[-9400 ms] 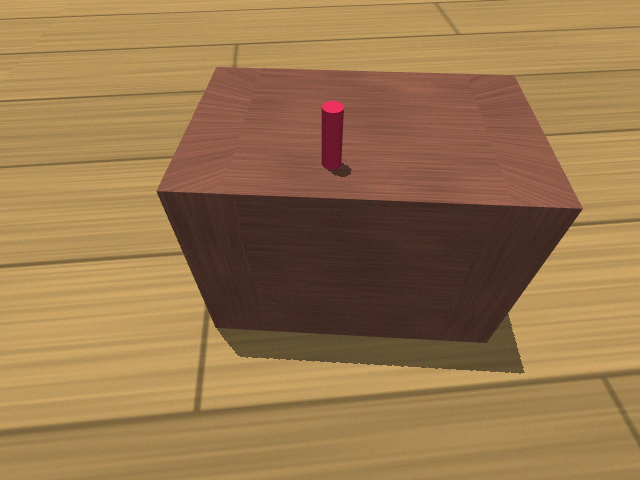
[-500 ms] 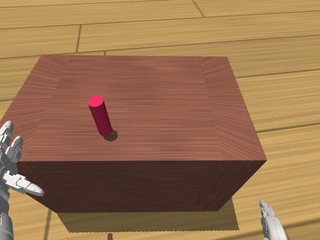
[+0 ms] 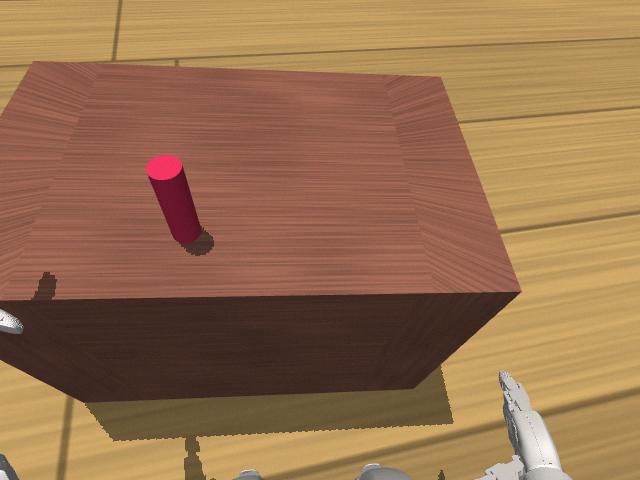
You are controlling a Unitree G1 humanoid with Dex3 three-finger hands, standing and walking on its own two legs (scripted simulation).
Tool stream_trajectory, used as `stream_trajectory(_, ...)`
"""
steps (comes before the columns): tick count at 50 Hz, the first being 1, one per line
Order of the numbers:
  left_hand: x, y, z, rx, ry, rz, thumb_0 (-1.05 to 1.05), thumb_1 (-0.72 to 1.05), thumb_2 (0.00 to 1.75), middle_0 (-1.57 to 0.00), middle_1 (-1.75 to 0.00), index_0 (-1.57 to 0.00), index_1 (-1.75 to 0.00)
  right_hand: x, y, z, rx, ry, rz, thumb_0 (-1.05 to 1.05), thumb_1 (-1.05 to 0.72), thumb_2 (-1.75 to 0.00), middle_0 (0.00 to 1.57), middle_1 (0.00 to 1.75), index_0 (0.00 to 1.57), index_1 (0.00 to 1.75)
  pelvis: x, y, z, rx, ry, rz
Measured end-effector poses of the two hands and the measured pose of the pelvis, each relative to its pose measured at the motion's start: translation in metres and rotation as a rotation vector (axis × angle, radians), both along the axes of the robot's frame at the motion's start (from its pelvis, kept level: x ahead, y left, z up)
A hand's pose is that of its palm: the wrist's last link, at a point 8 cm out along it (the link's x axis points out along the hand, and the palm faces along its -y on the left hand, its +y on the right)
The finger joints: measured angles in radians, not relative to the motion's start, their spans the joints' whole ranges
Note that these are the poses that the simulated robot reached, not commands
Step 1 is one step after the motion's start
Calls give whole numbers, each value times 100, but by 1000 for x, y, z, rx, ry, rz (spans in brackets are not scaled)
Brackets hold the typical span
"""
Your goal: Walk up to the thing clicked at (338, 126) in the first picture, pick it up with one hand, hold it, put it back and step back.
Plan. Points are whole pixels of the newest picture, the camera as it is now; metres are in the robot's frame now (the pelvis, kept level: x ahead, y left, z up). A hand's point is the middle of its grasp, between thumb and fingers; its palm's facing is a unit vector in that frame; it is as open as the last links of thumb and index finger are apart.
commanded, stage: go down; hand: left
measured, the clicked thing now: (176, 202) +0.52 +0.19 -0.02
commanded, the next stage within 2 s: approach in 1.78 s
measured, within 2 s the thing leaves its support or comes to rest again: neither
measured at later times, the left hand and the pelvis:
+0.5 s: hand out of the picture +0.40 +0.36 +0.08, palm faces +0.16 -0.99 +0.02, open 17.6 cm; pelvis +0.02 +0.00 -0.02, yaw -1 degrees
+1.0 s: hand out of the picture +0.42 +0.38 +0.08, palm faces +0.17 -0.99 +0.02, open 17.6 cm; pelvis +0.01 +0.00 -0.03, yaw -1 degrees
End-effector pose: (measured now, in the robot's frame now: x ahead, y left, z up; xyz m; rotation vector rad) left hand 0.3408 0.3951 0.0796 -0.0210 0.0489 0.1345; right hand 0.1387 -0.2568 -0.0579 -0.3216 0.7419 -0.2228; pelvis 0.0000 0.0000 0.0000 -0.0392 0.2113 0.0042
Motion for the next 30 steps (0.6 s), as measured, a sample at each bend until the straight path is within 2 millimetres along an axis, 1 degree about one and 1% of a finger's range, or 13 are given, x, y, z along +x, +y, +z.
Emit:
stream_trajectory(4,12,5,0,-2,-8,8,-2,-60,6,-4,-5,-5,-6,-3,0,1,-17,-5,0,-1,54,-4,6,5,5,5,1,2,-4,-5,22,-4)
stream_trajectory(10,25,11,-2,-7,-6,10,-2,-59,5,-5,-5,-5,-6,4,-2,2,-37,-26,-4,-1,54,-5,6,5,5,5,5,4,-9,-13,52,-11)
stream_trajectory(16,27,14,-6,-10,10,15,-2,-58,5,-5,-4,-5,-5,11,6,2,-23,-43,13,-1,54,-5,6,5,5,5,12,6,-12,-18,65,-12)
stream_trajectory(20,28,16,-5,-11,5,23,-2,-58,6,-4,-4,-5,-5,15,11,1,-14,-49,27,-1,54,-5,6,5,5,5,15,5,-13,-20,66,-9)
stream_trajectory(26,33,20,0,1,-5,25,-2,-57,6,-4,-4,-4,-6,20,7,2,-24,-69,29,-1,53,-5,6,5,6,5,16,4,-16,-20,72,-5)
stream_trajectory(30,37,20,1,-3,-5,19,-2,-58,6,-4,-4,-4,-6,19,4,4,-32,-76,33,-1,53,-5,6,5,5,5,14,3,-18,-21,80,-4)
